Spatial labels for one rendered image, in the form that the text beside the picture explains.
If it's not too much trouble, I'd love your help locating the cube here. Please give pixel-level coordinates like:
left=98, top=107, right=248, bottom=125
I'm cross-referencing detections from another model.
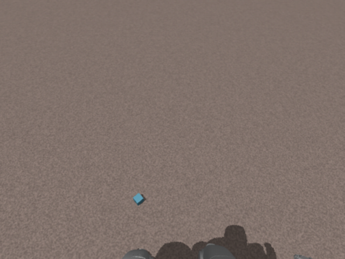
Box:
left=133, top=193, right=144, bottom=206

